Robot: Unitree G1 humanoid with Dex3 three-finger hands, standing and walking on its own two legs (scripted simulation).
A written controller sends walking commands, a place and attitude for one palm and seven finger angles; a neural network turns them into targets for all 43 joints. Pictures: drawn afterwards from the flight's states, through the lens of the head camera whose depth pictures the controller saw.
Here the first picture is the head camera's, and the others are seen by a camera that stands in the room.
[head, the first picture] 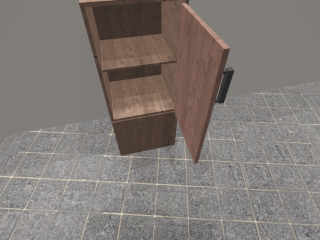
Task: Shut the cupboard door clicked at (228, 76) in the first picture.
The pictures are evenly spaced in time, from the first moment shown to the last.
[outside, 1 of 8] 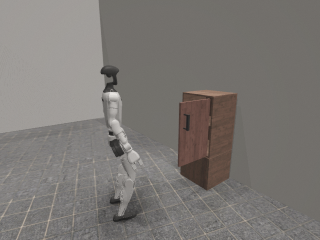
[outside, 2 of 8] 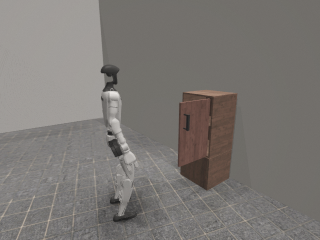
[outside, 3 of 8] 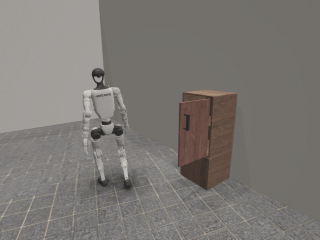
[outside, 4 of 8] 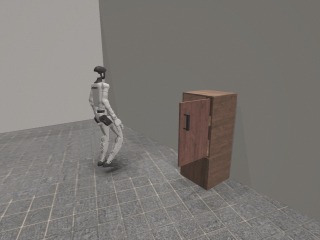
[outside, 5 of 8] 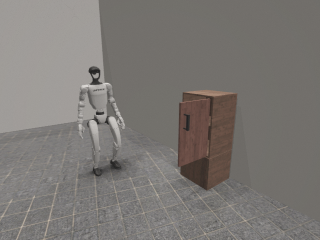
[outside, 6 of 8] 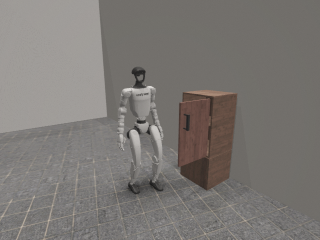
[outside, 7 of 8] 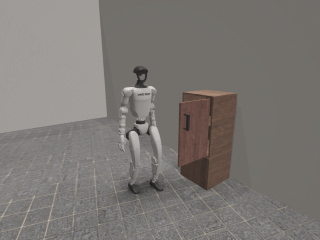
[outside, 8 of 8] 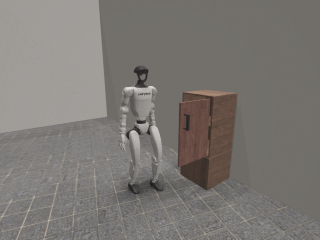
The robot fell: no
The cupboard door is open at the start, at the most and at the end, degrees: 89 89 89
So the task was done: no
